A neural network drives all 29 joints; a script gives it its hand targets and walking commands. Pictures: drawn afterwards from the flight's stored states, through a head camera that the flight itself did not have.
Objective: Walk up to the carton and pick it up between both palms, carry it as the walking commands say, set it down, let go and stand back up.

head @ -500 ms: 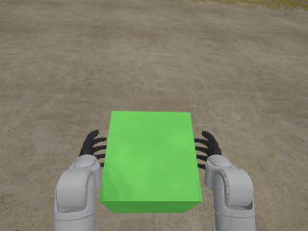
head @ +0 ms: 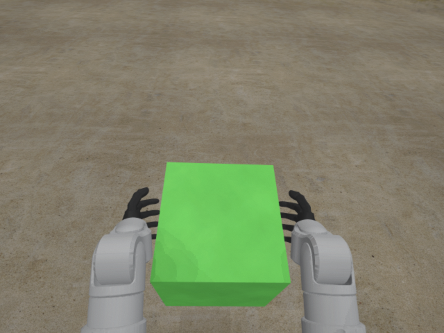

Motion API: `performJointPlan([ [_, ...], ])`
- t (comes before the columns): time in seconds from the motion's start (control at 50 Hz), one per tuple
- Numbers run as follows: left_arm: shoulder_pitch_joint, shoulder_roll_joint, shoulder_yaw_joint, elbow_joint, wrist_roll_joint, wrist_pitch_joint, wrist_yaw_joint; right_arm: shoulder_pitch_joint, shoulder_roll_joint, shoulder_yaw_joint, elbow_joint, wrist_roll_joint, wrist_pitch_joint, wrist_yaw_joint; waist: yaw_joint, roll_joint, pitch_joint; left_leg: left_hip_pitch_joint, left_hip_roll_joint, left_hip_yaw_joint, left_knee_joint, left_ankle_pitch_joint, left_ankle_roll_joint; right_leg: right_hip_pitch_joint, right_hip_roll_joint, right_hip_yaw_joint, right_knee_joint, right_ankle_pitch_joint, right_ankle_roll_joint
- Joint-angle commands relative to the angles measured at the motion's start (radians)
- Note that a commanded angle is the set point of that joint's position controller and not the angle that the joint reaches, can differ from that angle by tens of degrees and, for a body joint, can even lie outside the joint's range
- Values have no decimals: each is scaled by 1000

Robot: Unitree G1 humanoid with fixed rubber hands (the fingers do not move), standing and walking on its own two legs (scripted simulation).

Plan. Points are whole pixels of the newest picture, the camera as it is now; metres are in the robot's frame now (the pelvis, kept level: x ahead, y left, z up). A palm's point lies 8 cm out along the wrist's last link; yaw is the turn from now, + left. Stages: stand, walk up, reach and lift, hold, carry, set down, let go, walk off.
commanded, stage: carry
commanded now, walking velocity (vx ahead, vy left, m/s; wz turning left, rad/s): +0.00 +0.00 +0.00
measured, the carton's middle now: (218, 237) +0.32 +0.00 +0.00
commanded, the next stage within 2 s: none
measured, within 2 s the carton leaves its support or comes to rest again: neither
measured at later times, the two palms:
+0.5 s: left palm (145, 233) +0.29 +0.13 +0.06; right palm (302, 228) +0.30 -0.16 +0.07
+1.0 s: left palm (143, 228) +0.30 +0.14 +0.06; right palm (300, 223) +0.30 -0.15 +0.07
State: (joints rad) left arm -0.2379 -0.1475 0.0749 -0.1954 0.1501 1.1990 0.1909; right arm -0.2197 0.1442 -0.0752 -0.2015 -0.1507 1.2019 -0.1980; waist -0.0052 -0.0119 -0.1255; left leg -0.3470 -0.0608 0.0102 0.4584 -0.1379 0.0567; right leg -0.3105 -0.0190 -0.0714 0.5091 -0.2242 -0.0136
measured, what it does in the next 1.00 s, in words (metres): stands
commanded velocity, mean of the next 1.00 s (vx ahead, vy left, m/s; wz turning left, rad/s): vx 0.00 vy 0.00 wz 0.00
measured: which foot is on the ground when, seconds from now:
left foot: down 0.00-1.00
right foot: down 0.00-1.00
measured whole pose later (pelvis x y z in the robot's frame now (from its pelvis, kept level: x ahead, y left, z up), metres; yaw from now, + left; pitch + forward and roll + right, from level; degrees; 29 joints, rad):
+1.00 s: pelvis +0.02 -0.01 +0.00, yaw +0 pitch +2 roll +0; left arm -0.19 -0.14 0.11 -0.06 0.15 0.96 0.13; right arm -0.19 0.14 -0.08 -0.07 -0.15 0.97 -0.15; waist 0.00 -0.02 -0.10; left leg -0.35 -0.05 0.00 0.53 -0.21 0.04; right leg -0.30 -0.01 -0.08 0.56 -0.29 -0.03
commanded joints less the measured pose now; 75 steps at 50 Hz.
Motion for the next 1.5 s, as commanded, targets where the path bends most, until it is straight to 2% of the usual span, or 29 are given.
performJointPlan([
  [0.0,-398,-948,-453,-23,-319,-64,-253,-450,944,488,-54,325,-73,254,5,66,-186,24,164,-169,-133,-118,-4,78,-94,88,-55,-71,0],
  [0.08,-421,-991,-511,-176,-378,-61,-244,-439,1008,567,-153,373,-59,241,-1,-10,-167,26,153,-144,-78,-115,-2,36,-111,135,-109,-102,-6],
  [0.1,-359,-769,-278,175,-209,-102,-255,-390,803,341,197,217,-99,253,4,-10,-205,44,145,-134,-59,-62,-4,74,-129,124,-98,-48,-4],
  [0.14,-358,-833,-357,166,-253,-127,-254,-401,824,380,148,235,-139,254,3,27,-203,49,142,-150,-77,-87,-4,42,-118,129,-99,-77,-9],
  [0.16,-421,-934,-487,-78,-335,-118,-244,-455,944,520,-73,335,-124,252,1,4,-186,46,144,-138,-58,-83,-7,45,-124,131,-117,-85,-6],
  [0.2,-362,-863,-364,192,-260,-167,-269,-478,826,395,89,247,-185,258,0,0,-182,40,139,-126,-57,-107,-8,21,-126,142,-126,-124,-15],
  [0.3,-421,-973,-470,-38,-359,-192,-268,-458,974,513,-59,338,-195,257,-2,-58,-249,56,147,-133,-29,-25,0,78,-119,125,-102,-46,-2],
  [0.4,-361,-846,-392,137,-254,-240,-278,-367,838,396,173,236,-242,275,-3,59,-262,105,157,-159,-57,18,0,81,-96,103,-45,-65,-20],
  [0.48,-368,-878,-438,100,-275,-267,-290,-412,870,450,95,263,-280,287,2,7,-297,100,143,-123,15,68,7,122,-130,133,-61,102,-22],
  [0.54,-374,-1002,-563,-205,-391,-217,-271,-411,1011,604,-207,399,-225,271,-2,-4,-255,84,142,-106,21,107,1,107,-126,120,-60,122,-13],
  [0.56,-355,-872,-421,145,-248,-238,-288,-374,853,420,144,230,-248,286,0,36,-262,83,141,-96,32,138,1,115,-127,111,-38,153,-16],
  [0.6,-434,-825,-423,80,-264,-277,-284,-317,853,388,233,220,-269,289,-1,75,-266,122,161,-115,5,191,-2,108,-101,80,-11,93,-12],
  [0.62,-437,-949,-540,-146,-363,-257,-276,-421,960,552,-100,343,-262,276,3,23,-255,101,170,-124,14,175,2,114,-90,86,-27,87,-5],
  [0.72,-310,-863,-422,139,-252,-259,-295,-316,867,452,157,237,-266,294,6,-31,-309,105,160,-116,41,228,14,178,-106,97,-2,238,-10],
  [0.8,-322,-918,-456,30,-300,-251,-293,-420,909,540,-45,314,-260,283,6,-74,-272,78,152,-94,59,187,7,163,-127,112,-6,290,-11],
  [0.84,-376,-882,-419,102,-276,-285,-302,-426,869,468,62,270,-291,289,5,-3,-280,78,158,-116,20,201,10,176,-107,86,16,170,-9],
  [0.86,-387,-983,-541,-108,-365,-258,-294,-442,969,589,-160,355,-265,281,6,-20,-292,106,167,-130,13,185,7,158,-93,91,11,110,-10],
  [0.9,-342,-889,-462,73,-285,-264,-300,-342,863,461,76,253,-271,291,4,76,-255,93,168,-143,-15,199,12,119,-82,88,12,51,-10],
  [1.02,-379,-854,-457,108,-260,-277,-292,-309,859,431,177,224,-279,293,5,48,-211,56,168,-142,-41,68,11,106,-87,98,-18,-19,-9],
  [1.04,-423,-939,-547,-135,-363,-264,-279,-380,934,523,-80,331,-268,281,5,71,-224,63,161,-141,-40,15,6,103,-88,106,-35,-21,-10],
  [1.06,-337,-785,-369,216,-201,-277,-295,-327,805,375,271,196,-282,299,1,58,-210,46,169,-167,-64,-61,7,116,-70,96,-38,-82,-10],
  [1.1,-393,-882,-458,50,-277,-281,-287,-419,867,460,58,268,-292,290,2,54,-158,33,162,-165,-75,-130,11,65,-80,121,-65,-108,-18],
  [1.12,-375,-824,-401,194,-222,-298,-301,-368,829,406,237,209,-302,303,0,30,-189,37,171,-178,-104,-165,9,86,-74,104,-39,-133,-11],
  [1.16,-417,-901,-477,-19,-320,-297,-289,-443,907,499,-13,310,-307,286,3,12,-201,34,169,-159,-75,-69,5,100,-81,103,-46,-62,-11],
  [1.26,-341,-867,-402,129,-275,-327,-298,-457,840,481,16,264,-337,276,-1,-92,-216,76,150,-113,-26,-34,1,89,-109,135,-96,-38,-15],
  [1.34,-377,-878,-475,3,-308,-323,-291,-412,866,494,-19,285,-326,279,0,7,-241,85,142,-110,-15,26,-4,110,-112,123,-73,15,-25],
  [1.42,-354,-728,-356,233,-194,-359,-292,-267,764,349,361,165,-353,295,-4,59,-230,82,134,-65,41,60,-13,116,-154,153,-95,202,-17],
  [1.44,-381,-798,-447,28,-272,-355,-284,-342,828,450,111,253,-354,284,-5,28,-218,68,149,-73,54,95,-10,146,-144,140,-82,284,-3],
  [1.48,-437,-804,-461,21,-278,-358,-286,-360,848,442,141,256,-357,292,-3,42,-240,65,132,-62,57,89,-13,161,-170,142,-77,317,-8],
])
